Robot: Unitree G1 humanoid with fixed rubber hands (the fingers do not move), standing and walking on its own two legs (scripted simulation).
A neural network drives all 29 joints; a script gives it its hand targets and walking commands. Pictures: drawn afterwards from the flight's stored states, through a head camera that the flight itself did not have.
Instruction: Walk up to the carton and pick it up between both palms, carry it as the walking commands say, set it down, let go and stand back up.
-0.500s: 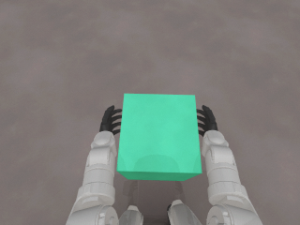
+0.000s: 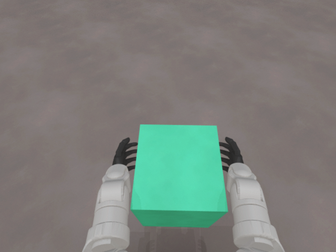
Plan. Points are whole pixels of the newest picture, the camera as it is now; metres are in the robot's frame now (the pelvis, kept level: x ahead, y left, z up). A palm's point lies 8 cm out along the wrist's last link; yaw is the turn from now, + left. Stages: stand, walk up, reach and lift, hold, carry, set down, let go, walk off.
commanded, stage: reach and lift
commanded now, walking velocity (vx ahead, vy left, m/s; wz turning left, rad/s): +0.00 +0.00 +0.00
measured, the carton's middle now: (176, 180) +0.32 -0.02 -0.08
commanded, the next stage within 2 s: hold in 1.76 s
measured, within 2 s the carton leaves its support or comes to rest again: neither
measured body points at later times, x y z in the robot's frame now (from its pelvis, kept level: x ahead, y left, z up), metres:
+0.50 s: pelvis +0.01 +0.00 +0.01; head -0.04 +0.00 +0.46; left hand +0.32 +0.13 +0.05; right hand +0.31 -0.17 +0.05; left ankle +0.01 +0.12 -0.73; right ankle +0.03 -0.13 -0.73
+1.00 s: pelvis +0.00 +0.00 +0.01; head -0.05 -0.01 +0.46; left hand +0.31 +0.14 +0.06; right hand +0.31 -0.15 +0.06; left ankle +0.01 +0.12 -0.73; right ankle +0.03 -0.12 -0.73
